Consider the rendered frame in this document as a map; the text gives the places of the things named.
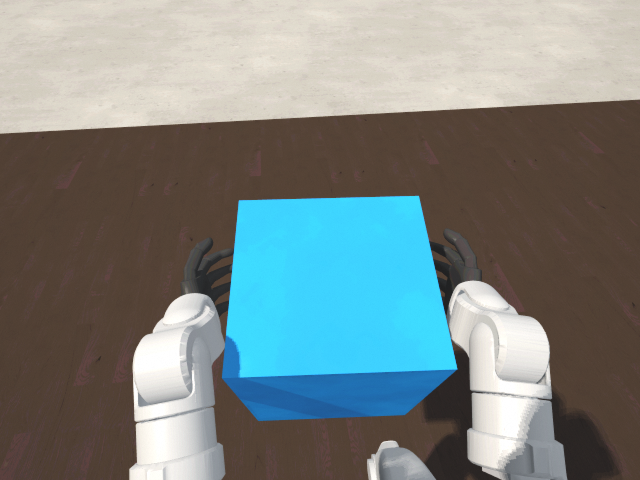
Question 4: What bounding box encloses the right robot shin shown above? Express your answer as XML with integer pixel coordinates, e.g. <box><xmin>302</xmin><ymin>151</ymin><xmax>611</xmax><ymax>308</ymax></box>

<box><xmin>377</xmin><ymin>441</ymin><xmax>399</xmax><ymax>452</ymax></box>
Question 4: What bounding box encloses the carton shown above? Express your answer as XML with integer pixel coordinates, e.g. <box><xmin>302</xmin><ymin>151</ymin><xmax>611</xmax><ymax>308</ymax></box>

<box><xmin>222</xmin><ymin>196</ymin><xmax>457</xmax><ymax>421</ymax></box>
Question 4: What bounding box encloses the robot left forearm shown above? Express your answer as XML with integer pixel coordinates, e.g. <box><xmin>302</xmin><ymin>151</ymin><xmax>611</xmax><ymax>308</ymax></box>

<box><xmin>129</xmin><ymin>293</ymin><xmax>225</xmax><ymax>480</ymax></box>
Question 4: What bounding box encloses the right robot thigh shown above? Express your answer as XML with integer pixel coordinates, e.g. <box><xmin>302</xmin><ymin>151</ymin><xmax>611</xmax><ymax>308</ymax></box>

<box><xmin>367</xmin><ymin>447</ymin><xmax>436</xmax><ymax>480</ymax></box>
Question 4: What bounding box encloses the right robot hand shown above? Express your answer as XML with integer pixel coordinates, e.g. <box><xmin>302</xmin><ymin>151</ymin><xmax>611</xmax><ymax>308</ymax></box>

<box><xmin>429</xmin><ymin>228</ymin><xmax>482</xmax><ymax>315</ymax></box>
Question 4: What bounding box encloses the robot right forearm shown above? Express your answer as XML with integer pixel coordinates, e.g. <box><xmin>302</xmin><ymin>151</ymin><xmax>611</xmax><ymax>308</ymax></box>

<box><xmin>447</xmin><ymin>281</ymin><xmax>567</xmax><ymax>480</ymax></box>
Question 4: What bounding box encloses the left robot hand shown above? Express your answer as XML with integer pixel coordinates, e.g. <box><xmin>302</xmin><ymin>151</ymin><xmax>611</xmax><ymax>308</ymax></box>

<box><xmin>180</xmin><ymin>237</ymin><xmax>234</xmax><ymax>317</ymax></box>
